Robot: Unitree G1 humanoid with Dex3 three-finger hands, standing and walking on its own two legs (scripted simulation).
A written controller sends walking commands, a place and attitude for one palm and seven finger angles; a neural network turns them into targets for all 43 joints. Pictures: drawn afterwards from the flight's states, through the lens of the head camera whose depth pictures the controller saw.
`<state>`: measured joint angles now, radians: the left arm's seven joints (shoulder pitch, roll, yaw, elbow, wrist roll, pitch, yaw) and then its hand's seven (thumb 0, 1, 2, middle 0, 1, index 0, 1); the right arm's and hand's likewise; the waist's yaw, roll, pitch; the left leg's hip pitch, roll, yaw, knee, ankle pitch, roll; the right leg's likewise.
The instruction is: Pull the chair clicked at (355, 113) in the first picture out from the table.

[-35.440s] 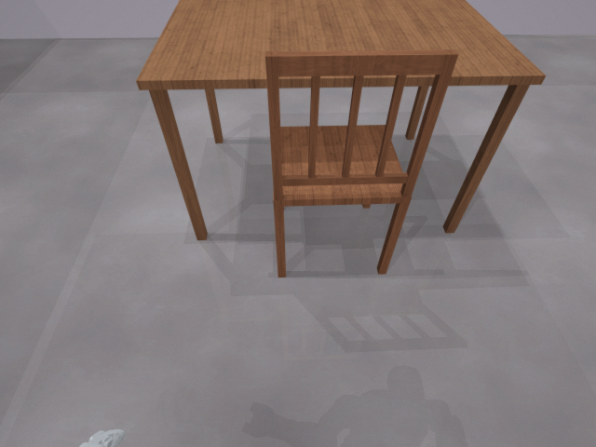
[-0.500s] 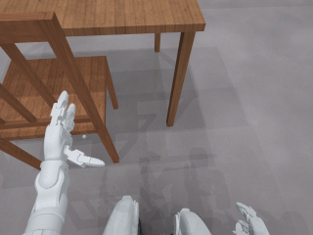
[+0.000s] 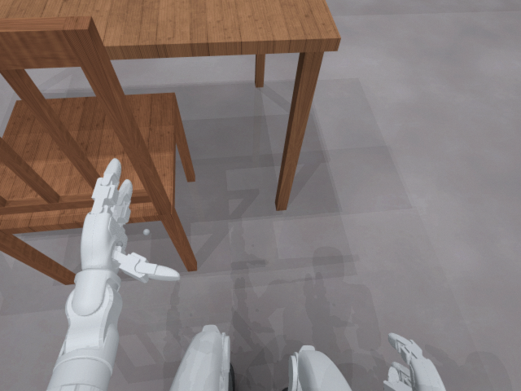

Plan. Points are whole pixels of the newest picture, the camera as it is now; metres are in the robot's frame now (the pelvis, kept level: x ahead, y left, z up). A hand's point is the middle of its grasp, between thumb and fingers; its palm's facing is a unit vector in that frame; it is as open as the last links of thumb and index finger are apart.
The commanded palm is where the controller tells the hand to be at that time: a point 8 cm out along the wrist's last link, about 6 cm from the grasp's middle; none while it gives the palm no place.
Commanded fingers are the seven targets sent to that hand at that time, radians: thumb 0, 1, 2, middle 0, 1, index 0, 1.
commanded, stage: aim the fingers beside a spindle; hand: left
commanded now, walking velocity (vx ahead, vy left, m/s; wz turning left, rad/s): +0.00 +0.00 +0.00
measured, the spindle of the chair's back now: (2, 151) +0.47 +0.44 +0.03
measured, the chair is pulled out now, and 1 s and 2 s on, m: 0.00 0.00 0.00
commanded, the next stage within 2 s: push the fingers through the gap in 0.50 s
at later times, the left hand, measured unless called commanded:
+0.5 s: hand (138, 221) +0.35 +0.20 +0.03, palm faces +0.14 -0.99 -0.04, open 16.9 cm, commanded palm +0.32 +0.25 +0.02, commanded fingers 0.00 -0.50 0.30 -0.06 -0.08 -0.06 -0.08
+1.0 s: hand (144, 205) +0.38 +0.20 +0.02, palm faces +0.12 -0.99 -0.03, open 16.9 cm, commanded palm +0.36 +0.25 +0.02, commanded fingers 0.00 -0.50 0.30 -0.06 -0.08 -0.06 -0.08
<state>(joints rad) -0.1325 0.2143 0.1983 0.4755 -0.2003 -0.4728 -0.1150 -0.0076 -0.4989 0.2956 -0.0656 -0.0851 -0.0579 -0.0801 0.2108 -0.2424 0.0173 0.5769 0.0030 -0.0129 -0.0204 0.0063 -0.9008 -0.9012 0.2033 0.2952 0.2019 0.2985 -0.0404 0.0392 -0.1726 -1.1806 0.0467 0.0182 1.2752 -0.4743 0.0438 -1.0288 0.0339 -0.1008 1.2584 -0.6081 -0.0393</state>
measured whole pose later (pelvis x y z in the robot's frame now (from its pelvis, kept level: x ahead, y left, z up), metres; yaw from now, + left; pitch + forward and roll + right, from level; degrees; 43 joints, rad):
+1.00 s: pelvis +0.00 +0.00 +0.00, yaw +0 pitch +23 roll -4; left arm -0.29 0.27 0.25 0.60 -0.19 -0.45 -0.10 -0.01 -0.50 0.30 -0.07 -0.09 -0.06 -0.08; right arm 0.22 -0.24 0.02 0.60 0.00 0.00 -0.02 0.01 -0.90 -0.90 0.20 0.30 0.20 0.30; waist -0.06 0.05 -0.17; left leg -1.21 0.05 0.02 1.28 -0.48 0.05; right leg -1.05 0.04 -0.10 1.26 -0.61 -0.03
